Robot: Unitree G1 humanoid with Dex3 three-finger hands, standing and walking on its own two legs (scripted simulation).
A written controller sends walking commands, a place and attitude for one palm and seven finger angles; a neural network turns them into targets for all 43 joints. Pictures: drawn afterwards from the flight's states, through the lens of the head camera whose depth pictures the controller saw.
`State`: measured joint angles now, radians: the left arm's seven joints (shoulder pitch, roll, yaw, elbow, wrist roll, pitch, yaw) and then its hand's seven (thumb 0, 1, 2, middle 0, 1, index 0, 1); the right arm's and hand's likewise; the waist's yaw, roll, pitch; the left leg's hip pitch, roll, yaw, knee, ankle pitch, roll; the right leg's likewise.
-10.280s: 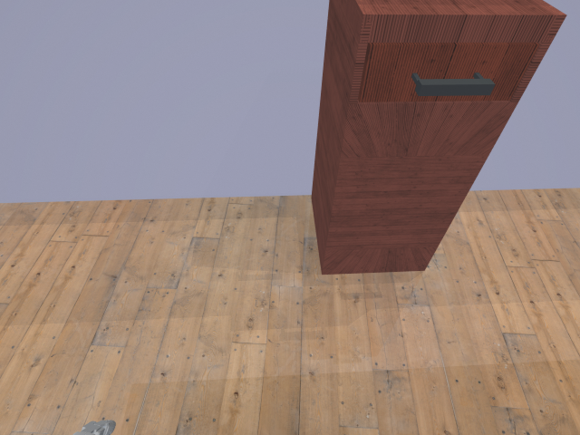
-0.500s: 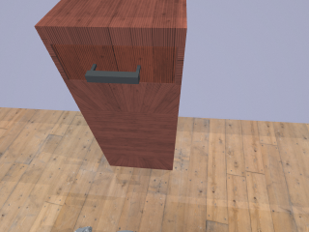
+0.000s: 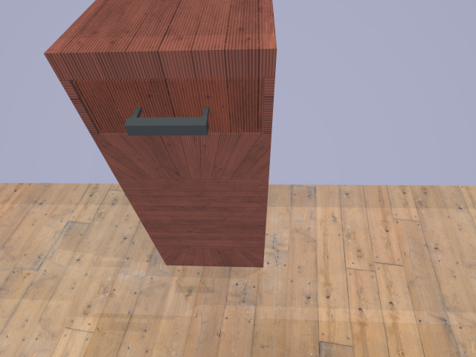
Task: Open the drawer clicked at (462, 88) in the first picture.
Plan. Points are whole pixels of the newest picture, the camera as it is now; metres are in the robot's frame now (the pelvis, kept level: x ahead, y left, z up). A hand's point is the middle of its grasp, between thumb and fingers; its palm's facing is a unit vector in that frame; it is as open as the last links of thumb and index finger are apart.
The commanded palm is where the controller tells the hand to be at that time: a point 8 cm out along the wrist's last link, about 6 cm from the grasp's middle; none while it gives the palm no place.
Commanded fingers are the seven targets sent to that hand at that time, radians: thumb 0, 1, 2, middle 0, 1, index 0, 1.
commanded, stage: look again from close up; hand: left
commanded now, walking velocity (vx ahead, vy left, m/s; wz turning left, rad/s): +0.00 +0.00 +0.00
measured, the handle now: (169, 119) +0.55 +0.17 +0.09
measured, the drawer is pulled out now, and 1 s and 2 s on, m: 0.00 0.00 0.00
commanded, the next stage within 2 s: raise the hand with hooked fingers in 0.46 s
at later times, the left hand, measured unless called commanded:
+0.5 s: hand out of the picture +0.02 +0.16 -0.17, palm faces +0.02 -0.97 -0.23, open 7.3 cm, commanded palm none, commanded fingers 0.00 0.90 0.90 -0.20 -0.30 -0.20 -0.30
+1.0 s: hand (124, 353) +0.14 +0.19 -0.03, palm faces +0.01 -0.14 -0.99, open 8.7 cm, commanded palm +0.14 +0.21 +0.03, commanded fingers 0.00 0.36 0.67 -0.24 -0.64 -0.24 -0.64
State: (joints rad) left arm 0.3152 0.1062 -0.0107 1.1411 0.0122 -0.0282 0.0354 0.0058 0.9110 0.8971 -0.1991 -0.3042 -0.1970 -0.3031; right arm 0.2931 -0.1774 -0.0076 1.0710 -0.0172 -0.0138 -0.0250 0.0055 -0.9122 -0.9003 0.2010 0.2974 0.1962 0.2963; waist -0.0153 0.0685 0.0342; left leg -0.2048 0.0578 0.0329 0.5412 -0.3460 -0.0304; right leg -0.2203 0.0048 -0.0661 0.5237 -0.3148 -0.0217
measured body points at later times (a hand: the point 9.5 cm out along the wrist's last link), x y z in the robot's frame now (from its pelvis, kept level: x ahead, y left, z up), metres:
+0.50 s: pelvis +0.01 -0.01 +0.00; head +0.02 -0.03 +0.45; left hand +0.02 +0.22 -0.15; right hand +0.00 -0.23 -0.17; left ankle -0.04 +0.13 -0.73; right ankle -0.02 -0.11 -0.73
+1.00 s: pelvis -0.05 +0.00 -0.03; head -0.04 -0.03 +0.42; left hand +0.13 +0.20 +0.02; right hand +0.22 -0.23 -0.07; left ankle -0.04 +0.13 -0.73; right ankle -0.02 -0.11 -0.73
